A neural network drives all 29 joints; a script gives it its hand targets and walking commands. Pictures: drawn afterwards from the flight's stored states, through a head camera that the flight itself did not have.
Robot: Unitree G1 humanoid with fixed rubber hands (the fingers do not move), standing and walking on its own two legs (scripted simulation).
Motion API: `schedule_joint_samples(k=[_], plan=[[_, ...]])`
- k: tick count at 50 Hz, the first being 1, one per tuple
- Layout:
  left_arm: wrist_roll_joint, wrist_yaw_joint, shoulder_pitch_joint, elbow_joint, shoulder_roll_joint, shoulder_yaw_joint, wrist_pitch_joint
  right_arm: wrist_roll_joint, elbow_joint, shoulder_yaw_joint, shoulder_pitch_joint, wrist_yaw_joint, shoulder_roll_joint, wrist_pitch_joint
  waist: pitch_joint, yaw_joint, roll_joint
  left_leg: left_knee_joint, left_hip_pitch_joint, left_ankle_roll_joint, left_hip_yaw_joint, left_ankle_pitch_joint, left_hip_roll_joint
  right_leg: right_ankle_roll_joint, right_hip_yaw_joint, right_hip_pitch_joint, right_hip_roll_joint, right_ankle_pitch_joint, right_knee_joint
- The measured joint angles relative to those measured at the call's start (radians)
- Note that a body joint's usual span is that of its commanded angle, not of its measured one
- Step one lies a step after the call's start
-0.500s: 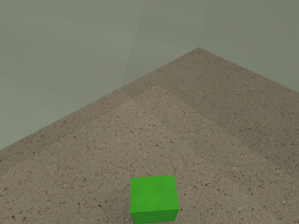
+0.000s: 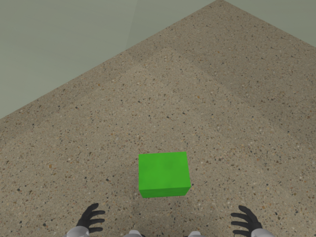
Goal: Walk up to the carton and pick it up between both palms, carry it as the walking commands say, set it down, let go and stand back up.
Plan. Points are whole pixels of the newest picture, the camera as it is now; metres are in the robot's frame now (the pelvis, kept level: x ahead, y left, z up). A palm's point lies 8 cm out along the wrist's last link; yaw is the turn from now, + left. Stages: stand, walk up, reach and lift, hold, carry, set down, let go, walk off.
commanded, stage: reach and lift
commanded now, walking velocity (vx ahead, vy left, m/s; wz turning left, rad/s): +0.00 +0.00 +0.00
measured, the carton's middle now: (163, 176) +0.42 +0.00 -0.62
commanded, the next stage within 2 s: none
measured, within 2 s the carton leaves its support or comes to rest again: neither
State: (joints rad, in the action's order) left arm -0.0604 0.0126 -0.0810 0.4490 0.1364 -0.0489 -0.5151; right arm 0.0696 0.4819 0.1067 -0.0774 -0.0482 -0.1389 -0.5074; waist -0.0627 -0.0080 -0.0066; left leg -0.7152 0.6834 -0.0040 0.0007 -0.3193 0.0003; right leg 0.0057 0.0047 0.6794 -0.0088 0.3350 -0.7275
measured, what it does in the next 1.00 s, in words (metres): lowers itself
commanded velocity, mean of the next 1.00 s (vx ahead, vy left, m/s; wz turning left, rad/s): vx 0.00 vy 0.00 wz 0.00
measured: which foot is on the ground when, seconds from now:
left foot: down 0.00-1.00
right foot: down 0.00-1.00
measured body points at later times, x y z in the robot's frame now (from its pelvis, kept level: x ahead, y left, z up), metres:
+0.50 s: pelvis -0.08 -0.01 -0.06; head +0.10 -0.01 +0.36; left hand +0.27 +0.22 -0.16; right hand +0.27 -0.22 -0.16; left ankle +0.00 +0.12 -0.71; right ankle +0.00 -0.12 -0.71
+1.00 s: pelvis -0.06 -0.01 -0.08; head +0.22 -0.01 +0.27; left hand +0.41 +0.23 -0.19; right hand +0.44 -0.22 -0.19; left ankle +0.00 +0.12 -0.71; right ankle +0.00 -0.12 -0.71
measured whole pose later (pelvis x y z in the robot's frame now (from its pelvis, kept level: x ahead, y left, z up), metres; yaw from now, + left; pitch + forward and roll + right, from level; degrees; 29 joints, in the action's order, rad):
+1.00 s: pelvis -0.06 -0.01 -0.08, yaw +0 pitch +41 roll +1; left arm 0.05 0.02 0.94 0.85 0.27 -0.31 -0.18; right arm -0.03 0.89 0.24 1.00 -0.02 -0.31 -0.19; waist -0.04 -0.03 -0.02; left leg -1.05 1.44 -0.02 0.00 -0.32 0.00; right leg 0.00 0.04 1.45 0.02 0.34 -1.08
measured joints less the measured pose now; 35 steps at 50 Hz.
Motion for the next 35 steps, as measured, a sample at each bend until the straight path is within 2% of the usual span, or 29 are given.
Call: schedule_joint_samples(k=[5, 11, 20, 27, 35], plan=[[0.021, 0.004, 0.09, -0.004, 0.014, -0.032, 0.051, -0.011, -0.02, 0.004, 0.079, -0.007, -0.021, 0.051, 0.021, -0.003, -0.001, -0.147, 0.139, 0.004, -0.001, -0.034, 0.003, 0.002, 0.006, 0.139, 0.0, 0.037, -0.148], [0.065, 0.005, 0.204, -0.017, 0.036, -0.053, 0.003, -0.034, -0.032, 0.007, 0.193, -0.007, -0.047, 0.012, 0.071, -0.002, 0.004, -0.249, 0.201, -0.002, 0.005, -0.05, 0.005, 0.001, 0.005, 0.199, 0.001, 0.053, -0.25], [0.084, 0.0, 0.455, 0.106, 0.057, -0.105, -0.006, -0.076, 0.097, 0.041, 0.465, 0.0, -0.079, -0.008, 0.145, -0.004, 0.007, -0.311, 0.261, -0.008, 0.009, -0.04, -0.002, -0.006, 0.004, 0.261, 0.012, 0.041, -0.312], [0.078, 0.006, 0.651, 0.214, 0.085, -0.154, 0.056, -0.08, 0.201, 0.07, 0.664, 0.027, -0.079, 0.041, 0.148, -0.004, 0.006, -0.326, 0.371, -0.015, 0.015, -0.018, -0.006, -0.01, 0.0, 0.372, 0.017, 0.02, -0.328], [0.094, 0.0, 0.813, 0.335, 0.116, -0.192, 0.174, -0.087, 0.294, 0.078, 0.822, 0.049, -0.099, 0.148, 0.089, -0.008, 0.006, -0.339, 0.532, -0.018, 0.012, -0.006, -0.004, -0.009, 0.006, 0.537, 0.019, 0.009, -0.346]])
